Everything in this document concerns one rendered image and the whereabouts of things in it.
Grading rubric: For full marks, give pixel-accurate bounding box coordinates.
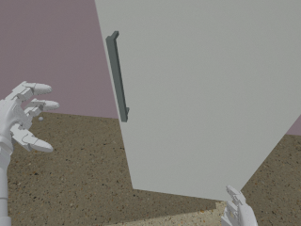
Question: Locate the fridge door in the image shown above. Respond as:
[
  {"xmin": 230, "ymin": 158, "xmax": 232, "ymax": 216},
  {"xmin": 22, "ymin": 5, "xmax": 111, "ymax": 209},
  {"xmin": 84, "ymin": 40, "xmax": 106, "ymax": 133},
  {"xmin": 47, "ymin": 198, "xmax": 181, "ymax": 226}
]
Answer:
[{"xmin": 95, "ymin": 0, "xmax": 301, "ymax": 202}]

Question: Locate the handle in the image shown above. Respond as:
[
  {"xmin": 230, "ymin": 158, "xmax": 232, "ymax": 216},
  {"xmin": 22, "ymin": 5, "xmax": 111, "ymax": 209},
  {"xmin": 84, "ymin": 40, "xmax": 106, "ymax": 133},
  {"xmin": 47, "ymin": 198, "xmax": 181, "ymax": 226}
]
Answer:
[{"xmin": 105, "ymin": 30, "xmax": 130, "ymax": 122}]

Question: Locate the robot left forearm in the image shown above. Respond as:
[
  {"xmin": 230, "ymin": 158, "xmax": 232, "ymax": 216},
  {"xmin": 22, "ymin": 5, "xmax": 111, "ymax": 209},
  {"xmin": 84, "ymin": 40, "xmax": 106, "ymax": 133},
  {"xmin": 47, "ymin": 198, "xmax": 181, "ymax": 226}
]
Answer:
[{"xmin": 0, "ymin": 135, "xmax": 15, "ymax": 226}]

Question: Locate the right robot hand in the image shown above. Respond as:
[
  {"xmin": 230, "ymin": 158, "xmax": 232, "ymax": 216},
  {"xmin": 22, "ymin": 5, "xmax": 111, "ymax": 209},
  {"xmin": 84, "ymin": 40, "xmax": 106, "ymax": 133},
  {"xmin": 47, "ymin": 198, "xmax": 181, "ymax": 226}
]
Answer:
[{"xmin": 221, "ymin": 185, "xmax": 258, "ymax": 226}]

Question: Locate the left robot hand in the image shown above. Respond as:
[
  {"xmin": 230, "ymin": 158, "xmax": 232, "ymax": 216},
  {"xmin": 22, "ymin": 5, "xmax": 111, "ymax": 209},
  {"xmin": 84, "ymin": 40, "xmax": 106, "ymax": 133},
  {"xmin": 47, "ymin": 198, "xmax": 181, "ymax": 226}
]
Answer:
[{"xmin": 0, "ymin": 81, "xmax": 60, "ymax": 153}]

